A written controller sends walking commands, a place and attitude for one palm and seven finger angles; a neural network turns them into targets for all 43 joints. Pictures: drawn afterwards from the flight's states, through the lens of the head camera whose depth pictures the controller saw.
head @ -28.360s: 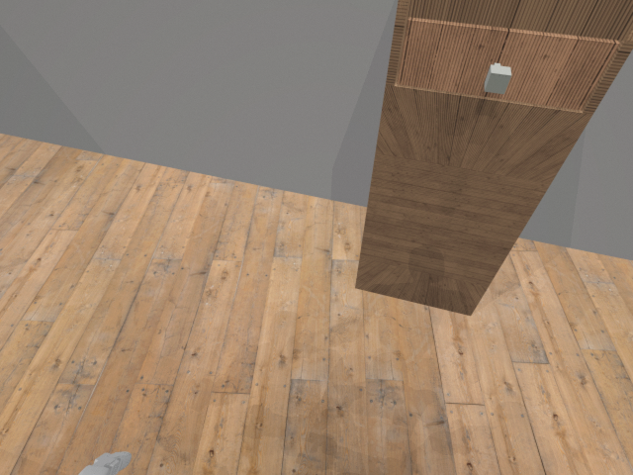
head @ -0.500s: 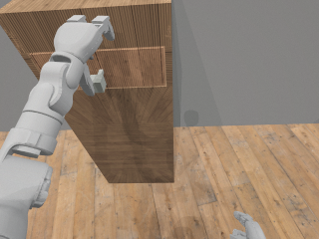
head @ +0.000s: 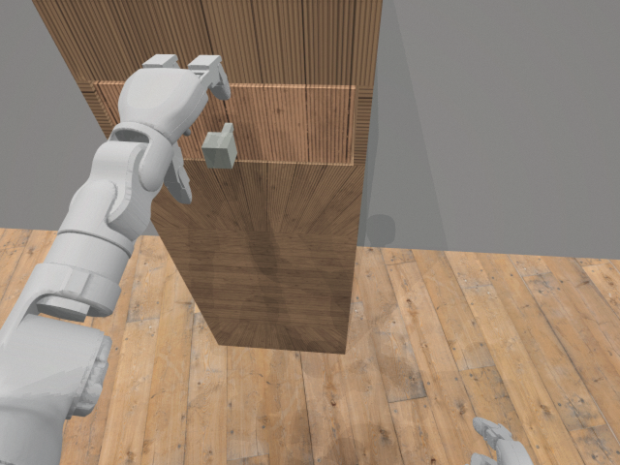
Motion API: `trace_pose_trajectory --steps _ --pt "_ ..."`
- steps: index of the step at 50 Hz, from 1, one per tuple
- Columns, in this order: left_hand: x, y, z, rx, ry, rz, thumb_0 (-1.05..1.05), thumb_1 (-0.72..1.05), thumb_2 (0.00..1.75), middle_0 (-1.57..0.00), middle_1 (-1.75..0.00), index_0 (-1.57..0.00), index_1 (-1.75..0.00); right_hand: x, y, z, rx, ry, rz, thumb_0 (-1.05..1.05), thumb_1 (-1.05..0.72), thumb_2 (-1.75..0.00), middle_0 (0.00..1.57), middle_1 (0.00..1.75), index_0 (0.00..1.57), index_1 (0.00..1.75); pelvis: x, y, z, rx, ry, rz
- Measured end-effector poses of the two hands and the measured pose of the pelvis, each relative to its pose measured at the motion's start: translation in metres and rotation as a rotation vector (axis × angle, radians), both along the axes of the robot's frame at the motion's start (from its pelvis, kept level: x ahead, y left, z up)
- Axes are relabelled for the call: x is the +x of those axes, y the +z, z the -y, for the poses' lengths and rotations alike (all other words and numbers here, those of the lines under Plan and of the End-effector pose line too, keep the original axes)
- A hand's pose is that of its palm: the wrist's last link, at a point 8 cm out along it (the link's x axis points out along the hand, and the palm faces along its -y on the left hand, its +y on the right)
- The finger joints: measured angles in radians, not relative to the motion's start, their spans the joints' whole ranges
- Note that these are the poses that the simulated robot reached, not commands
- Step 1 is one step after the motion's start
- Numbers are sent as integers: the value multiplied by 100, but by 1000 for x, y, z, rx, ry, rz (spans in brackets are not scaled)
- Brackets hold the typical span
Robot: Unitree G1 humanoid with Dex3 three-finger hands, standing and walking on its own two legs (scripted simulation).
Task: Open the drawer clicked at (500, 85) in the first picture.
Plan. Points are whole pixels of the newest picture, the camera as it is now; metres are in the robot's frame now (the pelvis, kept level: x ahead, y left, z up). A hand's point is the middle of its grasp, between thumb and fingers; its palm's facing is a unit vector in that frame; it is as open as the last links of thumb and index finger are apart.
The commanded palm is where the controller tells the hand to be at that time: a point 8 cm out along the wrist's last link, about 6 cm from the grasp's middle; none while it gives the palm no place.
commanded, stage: lower the fingers behind the handle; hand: left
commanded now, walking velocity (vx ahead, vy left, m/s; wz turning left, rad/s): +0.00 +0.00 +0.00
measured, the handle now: (223, 142) +0.53 +0.18 +0.13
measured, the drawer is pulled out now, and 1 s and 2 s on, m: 0.00 0.00 0.00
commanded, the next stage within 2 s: close the thumb around the handle in 1.08 s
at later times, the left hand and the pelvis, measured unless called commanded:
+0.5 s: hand (164, 191) +0.43 +0.24 +0.12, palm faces -0.01 +0.00 -1.00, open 13.7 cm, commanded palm +0.42 +0.21 +0.19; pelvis +0.01 +0.00 -0.01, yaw +1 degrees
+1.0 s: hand (169, 189) +0.44 +0.23 +0.12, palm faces -0.05 +0.02 -1.00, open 13.7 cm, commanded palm +0.43 +0.21 +0.18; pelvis +0.00 +0.00 -0.01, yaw +1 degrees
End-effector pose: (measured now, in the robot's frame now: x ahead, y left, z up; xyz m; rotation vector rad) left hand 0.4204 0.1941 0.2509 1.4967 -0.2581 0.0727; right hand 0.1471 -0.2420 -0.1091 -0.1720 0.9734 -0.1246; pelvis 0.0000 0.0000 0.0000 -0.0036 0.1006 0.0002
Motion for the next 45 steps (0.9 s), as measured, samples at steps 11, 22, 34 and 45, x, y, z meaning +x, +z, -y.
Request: trace_pose_trajectory --steps 11,22,34,45 --pt "1 -68 -27 80 221 -401 0 -49 30 -31 -120 -30 -120 -39 -16 0 33 -55 -115 0 -90 -90 20 30 20 30 4 0 1 4 1 -16" --pt "-10 -74 -44 81 67 -253 0 -49 30 -32 -120 -31 -120 -43 -12 24 -71 -57 -160 0 -90 -90 20 30 20 30 9 -5 -1 -10 20 -30" --pt "-5 -78 -36 74 166 -219 0 -49 30 -32 -120 -36 -123 -17 -17 -5 9 -7 -102 0 -90 -90 20 30 20 30 3 -7 -3 -10 32 -38" --pt "-3 -76 -35 84 169 -265 0 -49 30 -32 -120 -34 -122 -29 -18 -6 7 -19 -93 0 -90 -90 20 30 20 30 -2 -8 -1 -7 24 -33"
